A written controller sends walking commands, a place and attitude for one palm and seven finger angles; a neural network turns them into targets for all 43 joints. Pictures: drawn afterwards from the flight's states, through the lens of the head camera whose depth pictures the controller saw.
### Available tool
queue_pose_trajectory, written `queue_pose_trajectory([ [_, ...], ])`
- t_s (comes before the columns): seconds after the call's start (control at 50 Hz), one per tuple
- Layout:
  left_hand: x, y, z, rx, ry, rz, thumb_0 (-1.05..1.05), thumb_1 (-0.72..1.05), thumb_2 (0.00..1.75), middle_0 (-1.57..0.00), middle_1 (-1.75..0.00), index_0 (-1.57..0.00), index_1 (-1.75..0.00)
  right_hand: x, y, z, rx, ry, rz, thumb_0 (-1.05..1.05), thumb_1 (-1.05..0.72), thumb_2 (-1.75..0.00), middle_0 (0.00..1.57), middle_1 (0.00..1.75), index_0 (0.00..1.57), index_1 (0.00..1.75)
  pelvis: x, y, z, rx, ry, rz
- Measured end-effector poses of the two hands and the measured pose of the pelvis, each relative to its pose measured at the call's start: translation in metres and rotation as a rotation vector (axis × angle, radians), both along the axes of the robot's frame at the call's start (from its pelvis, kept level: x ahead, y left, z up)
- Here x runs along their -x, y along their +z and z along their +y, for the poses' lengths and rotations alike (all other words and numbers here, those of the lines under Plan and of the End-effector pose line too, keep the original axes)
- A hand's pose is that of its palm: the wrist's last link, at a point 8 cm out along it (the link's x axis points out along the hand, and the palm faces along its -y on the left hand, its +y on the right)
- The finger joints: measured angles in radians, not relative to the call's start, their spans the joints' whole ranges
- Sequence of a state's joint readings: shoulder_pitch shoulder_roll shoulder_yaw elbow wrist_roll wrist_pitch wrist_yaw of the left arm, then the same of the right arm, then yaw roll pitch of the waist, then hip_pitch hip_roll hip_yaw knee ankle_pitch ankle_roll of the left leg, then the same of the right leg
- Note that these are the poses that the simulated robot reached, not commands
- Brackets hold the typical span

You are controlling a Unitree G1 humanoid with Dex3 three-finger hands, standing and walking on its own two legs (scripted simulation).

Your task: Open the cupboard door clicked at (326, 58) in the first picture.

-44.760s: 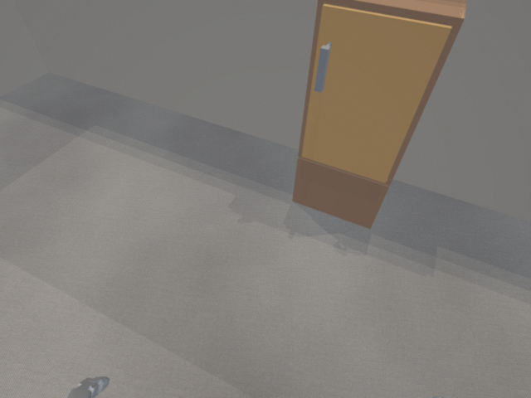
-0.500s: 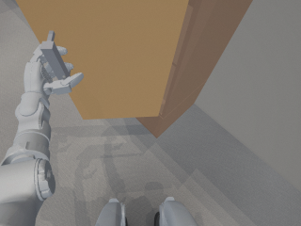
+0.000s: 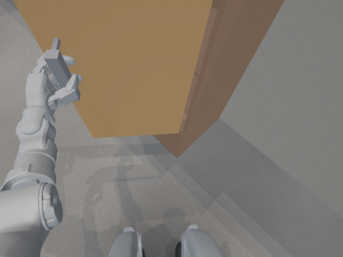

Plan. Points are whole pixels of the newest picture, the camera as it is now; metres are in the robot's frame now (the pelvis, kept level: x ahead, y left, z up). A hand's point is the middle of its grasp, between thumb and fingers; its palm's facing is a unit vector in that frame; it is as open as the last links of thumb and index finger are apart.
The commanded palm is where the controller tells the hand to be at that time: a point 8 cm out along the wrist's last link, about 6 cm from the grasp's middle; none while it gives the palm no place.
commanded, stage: pull the door open along its arc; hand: left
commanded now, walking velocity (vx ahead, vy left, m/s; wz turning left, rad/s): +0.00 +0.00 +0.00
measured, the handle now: (66, 71) +0.54 +0.23 +0.06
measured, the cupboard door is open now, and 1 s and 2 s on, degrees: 50 95 96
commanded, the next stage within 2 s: open thumb and fingers to let go in 0.86 s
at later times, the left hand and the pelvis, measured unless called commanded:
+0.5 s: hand (99, 150) +0.33 +0.13 +0.07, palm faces +0.14 -0.98 +0.11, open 6.7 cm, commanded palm +0.27 +0.21 +0.06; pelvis +0.02 +0.00 +0.02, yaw -1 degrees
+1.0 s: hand (139, 172) +0.28 +0.05 +0.07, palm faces +0.46 -0.89 -0.02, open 6.6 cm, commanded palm +0.23 +0.10 +0.06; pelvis +0.02 -0.06 +0.02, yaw +5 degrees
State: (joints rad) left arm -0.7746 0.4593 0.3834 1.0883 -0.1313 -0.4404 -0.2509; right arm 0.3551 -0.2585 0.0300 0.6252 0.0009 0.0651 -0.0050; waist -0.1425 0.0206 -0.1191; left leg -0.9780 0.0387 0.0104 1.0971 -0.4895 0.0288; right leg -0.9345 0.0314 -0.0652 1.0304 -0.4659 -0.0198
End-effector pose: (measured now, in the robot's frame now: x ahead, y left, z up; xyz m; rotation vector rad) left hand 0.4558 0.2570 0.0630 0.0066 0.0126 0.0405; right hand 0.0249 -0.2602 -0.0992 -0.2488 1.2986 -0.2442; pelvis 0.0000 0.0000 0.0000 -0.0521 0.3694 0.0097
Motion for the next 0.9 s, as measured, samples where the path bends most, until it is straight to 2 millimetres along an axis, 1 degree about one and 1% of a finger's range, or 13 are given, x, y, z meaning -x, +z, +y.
queue_pose_trajectory([
  [0.08,0.006,0.000,-0.001,0.004,-0.003,-0.001,0.01,0.69,0.75,-0.32,-1.32,-0.33,-1.34,-0.003,0.002,0.001,-0.009,-0.012,-0.014,0.00,-0.91,-0.90,0.20,0.30,0.20,0.30,-0.002,0.003,0.001,-0.003,-0.010,-0.005],
  [0.14,0.015,0.000,-0.003,0.005,-0.011,-0.002,0.01,0.69,0.74,-0.32,-1.32,-0.32,-1.33,-0.008,0.005,0.003,-0.019,-0.019,-0.031,0.00,-0.91,-0.90,0.20,0.30,0.20,0.30,-0.005,0.006,0.002,-0.006,-0.015,-0.013],
  [0.2,0.028,0.000,-0.006,0.005,-0.023,-0.004,0.01,0.69,0.73,-0.31,-1.32,-0.31,-1.33,-0.017,0.009,0.005,-0.031,-0.021,-0.060,0.00,-0.91,-0.90,0.20,0.30,0.20,0.30,-0.009,0.010,0.002,-0.008,-0.019,-0.023],
  [0.26,0.047,0.000,-0.012,0.009,-0.038,-0.007,0.01,0.68,0.72,-0.30,-1.31,-0.30,-1.32,-0.030,0.014,0.007,-0.046,-0.015,-0.105,0.00,-0.91,-0.90,0.20,0.30,0.20,0.30,-0.013,0.014,0.003,-0.011,-0.023,-0.037],
  [0.36,0.091,-0.001,-0.030,0.029,-0.063,-0.014,0.01,0.67,0.70,-0.29,-1.31,-0.29,-1.30,-0.065,0.023,0.012,-0.072,0.020,-0.218,0.00,-0.91,-0.90,0.20,0.30,0.20,0.30,-0.019,0.020,0.004,-0.017,-0.027,-0.066],
  [0.44,0.129,-0.002,-0.056,0.089,0.034,-0.014,0.02,0.65,0.69,-0.29,-1.30,-0.31,-1.28,-0.101,0.028,0.019,-0.100,0.081,-0.325,0.01,-0.91,-0.90,0.20,0.30,0.20,0.30,-0.020,0.021,0.004,-0.025,-0.026,-0.088],
  [0.5,0.154,-0.002,-0.078,0.116,0.098,-0.013,0.03,0.64,0.67,-0.29,-1.30,-0.32,-1.27,-0.128,0.032,0.027,-0.123,0.134,-0.396,0.01,-0.91,-0.90,0.20,0.30,0.20,0.30,-0.019,0.020,0.001,-0.034,-0.024,-0.103],
  [0.58,0.179,0.000,-0.102,0.117,0.170,-0.008,0.04,0.62,0.66,-0.30,-1.29,-0.33,-1.27,-0.158,0.038,0.036,-0.150,0.199,-0.473,0.01,-0.91,-0.90,0.20,0.30,0.20,0.30,-0.017,0.017,-0.007,-0.043,-0.013,-0.124],
  [0.64,0.190,0.001,-0.117,0.105,0.228,-0.003,0.03,0.61,0.67,-0.31,-1.27,-0.33,-1.27,-0.172,0.040,0.041,-0.166,0.237,-0.506,0.01,-0.91,-0.90,0.20,0.30,0.20,0.30,-0.016,0.016,-0.015,-0.050,-0.002,-0.135],
  [0.7,0.197,0.002,-0.128,0.082,0.296,0.001,0.03,0.61,0.69,-0.31,-1.25,-0.32,-1.27,-0.179,0.039,0.042,-0.180,0.262,-0.513,0.01,-0.91,-0.90,0.20,0.30,0.20,0.30,-0.016,0.015,-0.024,-0.055,0.009,-0.143],
  [0.76,0.202,0.004,-0.136,0.049,0.364,0.010,0.03,0.61,0.71,-0.31,-1.23,-0.31,-1.28,-0.180,0.036,0.038,-0.189,0.275,-0.504,0.01,-0.91,-0.90,0.20,0.30,0.20,0.30,-0.017,0.015,-0.032,-0.058,0.020,-0.146],
  [0.82,0.205,0.006,-0.143,0.028,0.406,0.022,0.02,0.62,0.72,-0.30,-1.22,-0.30,-1.28,-0.176,0.031,0.031,-0.191,0.272,-0.483,0.01,-0.90,-0.90,0.20,0.30,0.20,0.30,-0.019,0.016,-0.040,-0.064,0.029,-0.148],
  [0.9,0.211,0.007,-0.154,0.019,0.434,0.037,0.02,0.63,0.73,-0.29,-1.23,-0.29,-1.29,-0.166,0.026,0.014,-0.178,0.262,-0.451,0.01,-0.90,-0.90,0.20,0.30,0.20,0.30,-0.023,0.018,-0.050,-0.071,0.043,-0.150],
])
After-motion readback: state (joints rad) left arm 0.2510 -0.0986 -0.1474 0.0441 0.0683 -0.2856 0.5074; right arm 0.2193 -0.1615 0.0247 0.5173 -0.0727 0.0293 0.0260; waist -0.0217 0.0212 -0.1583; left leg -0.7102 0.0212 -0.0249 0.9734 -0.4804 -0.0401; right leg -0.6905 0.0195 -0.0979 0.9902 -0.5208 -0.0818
